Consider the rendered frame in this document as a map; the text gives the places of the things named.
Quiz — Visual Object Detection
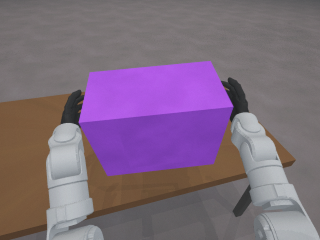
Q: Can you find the left robot forearm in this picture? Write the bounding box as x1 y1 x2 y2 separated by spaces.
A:
46 123 94 240

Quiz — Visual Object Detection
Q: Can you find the carton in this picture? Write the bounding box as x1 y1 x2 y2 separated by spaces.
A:
78 61 234 176

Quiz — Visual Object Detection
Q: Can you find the table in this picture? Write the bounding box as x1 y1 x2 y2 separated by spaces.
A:
0 87 296 240

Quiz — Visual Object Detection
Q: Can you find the right robot forearm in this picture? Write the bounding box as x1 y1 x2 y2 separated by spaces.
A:
230 112 320 240

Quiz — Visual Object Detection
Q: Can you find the right robot hand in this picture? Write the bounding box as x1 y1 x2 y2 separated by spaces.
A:
221 77 249 122

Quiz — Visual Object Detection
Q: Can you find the left robot upper arm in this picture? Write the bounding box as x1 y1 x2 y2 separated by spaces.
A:
51 225 104 240

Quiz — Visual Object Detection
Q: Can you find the right robot upper arm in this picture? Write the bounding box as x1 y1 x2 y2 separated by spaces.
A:
253 210 319 240

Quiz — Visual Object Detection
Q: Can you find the left robot hand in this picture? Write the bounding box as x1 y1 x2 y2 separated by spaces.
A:
60 89 85 128

